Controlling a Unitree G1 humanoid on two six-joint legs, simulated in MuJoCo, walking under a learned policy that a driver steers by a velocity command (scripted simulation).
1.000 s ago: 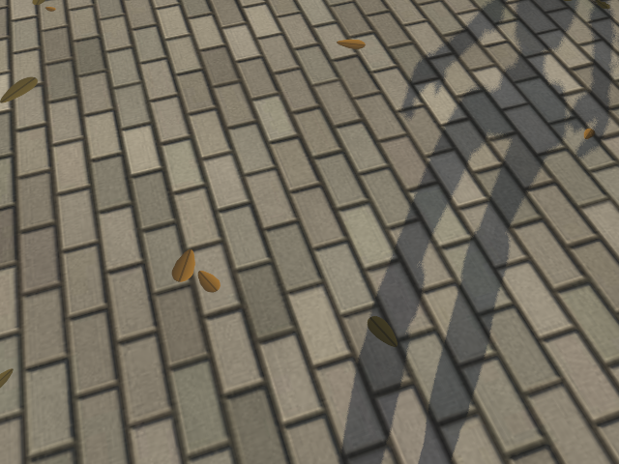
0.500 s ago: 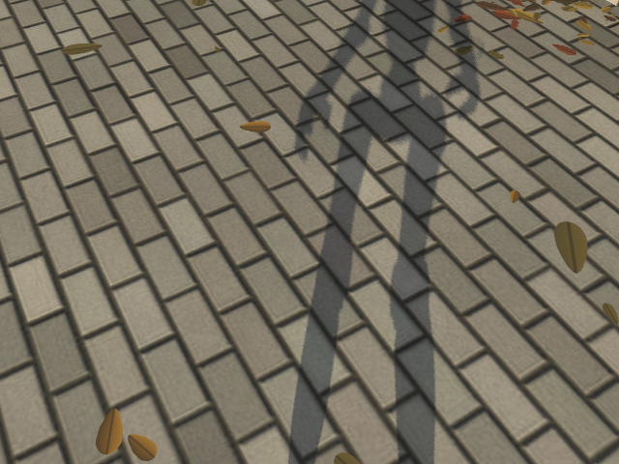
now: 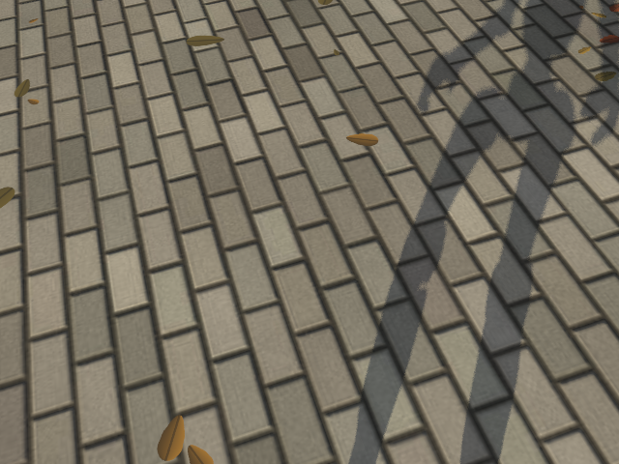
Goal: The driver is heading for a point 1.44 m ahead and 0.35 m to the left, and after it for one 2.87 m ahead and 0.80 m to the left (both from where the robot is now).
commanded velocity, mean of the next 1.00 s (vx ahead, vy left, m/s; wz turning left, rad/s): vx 0.34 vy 0.00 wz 0.41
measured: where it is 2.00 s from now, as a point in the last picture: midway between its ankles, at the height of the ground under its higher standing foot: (179, 290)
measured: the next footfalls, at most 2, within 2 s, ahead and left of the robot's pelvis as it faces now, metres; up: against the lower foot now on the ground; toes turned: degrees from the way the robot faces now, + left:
left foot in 0.22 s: +0.03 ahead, +0.14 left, +0.00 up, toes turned +10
right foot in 0.70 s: +0.39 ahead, +0.01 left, +0.00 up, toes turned +23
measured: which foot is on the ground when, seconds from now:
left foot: up 0.00-0.20, down 0.22-0.70, up 0.72-1.00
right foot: down 0.00-0.22, up 0.24-0.68, down 0.70-1.00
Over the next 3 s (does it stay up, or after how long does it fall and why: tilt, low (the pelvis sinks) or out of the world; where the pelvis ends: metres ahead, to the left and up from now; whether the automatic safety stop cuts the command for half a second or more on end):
stays up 1.25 0.48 0.00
